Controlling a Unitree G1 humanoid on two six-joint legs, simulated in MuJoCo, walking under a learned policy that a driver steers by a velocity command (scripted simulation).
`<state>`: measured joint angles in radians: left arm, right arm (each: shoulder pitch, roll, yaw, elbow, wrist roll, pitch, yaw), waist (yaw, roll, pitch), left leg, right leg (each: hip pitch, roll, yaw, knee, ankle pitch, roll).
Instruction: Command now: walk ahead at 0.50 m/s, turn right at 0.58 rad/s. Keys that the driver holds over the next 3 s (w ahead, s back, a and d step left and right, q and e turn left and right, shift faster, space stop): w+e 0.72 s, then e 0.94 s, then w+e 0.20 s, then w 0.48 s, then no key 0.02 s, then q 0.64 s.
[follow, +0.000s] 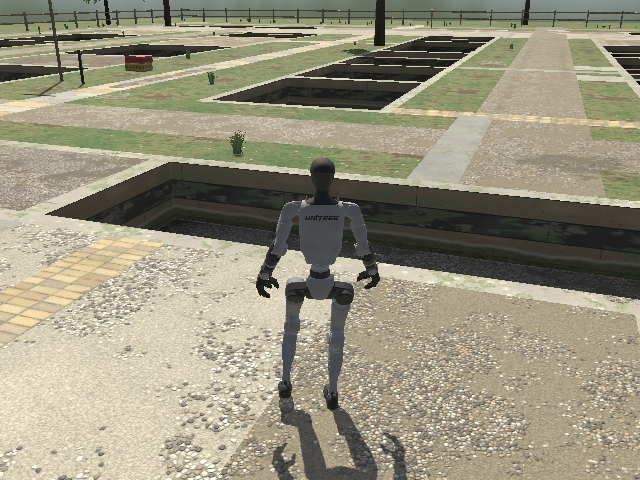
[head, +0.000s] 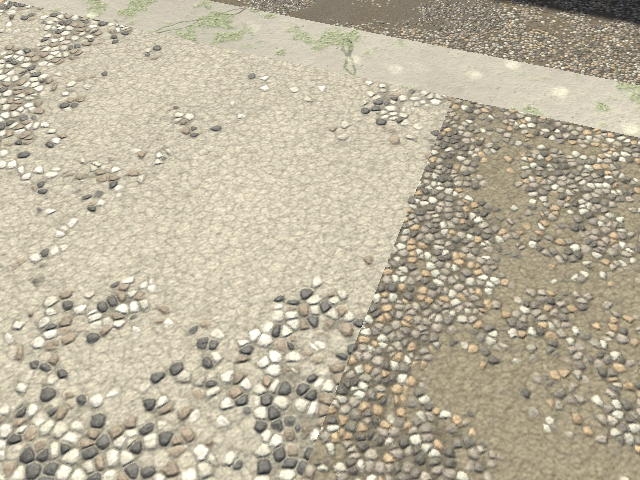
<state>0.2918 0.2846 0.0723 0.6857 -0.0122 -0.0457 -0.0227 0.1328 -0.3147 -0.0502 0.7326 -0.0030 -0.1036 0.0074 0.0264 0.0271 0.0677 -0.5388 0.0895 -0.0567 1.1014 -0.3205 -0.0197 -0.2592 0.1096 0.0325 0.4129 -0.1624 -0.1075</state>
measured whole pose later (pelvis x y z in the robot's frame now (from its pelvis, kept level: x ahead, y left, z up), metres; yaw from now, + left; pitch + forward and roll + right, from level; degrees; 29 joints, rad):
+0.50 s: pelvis +0.28 +0.05 +0.00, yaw -18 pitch +1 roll +2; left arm 0.27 0.32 0.08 0.68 -0.03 -0.01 0.01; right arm 0.25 -0.26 -0.06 0.77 -0.01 -0.10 0.01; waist -0.03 -0.05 0.03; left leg -0.21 -0.03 0.09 0.38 -0.19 0.03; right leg -0.57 -0.05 0.07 1.15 -0.32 -0.01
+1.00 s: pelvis +0.48 -0.09 -0.01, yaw -36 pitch +2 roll +1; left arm 0.18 0.31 0.07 0.61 0.00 -0.02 -0.02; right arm 0.11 -0.34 -0.05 0.72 -0.01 -0.05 -0.02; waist 0.01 0.03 0.10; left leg -0.57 0.07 -0.06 1.17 -0.41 -0.07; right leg -0.38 0.10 0.04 0.47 -0.12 -0.10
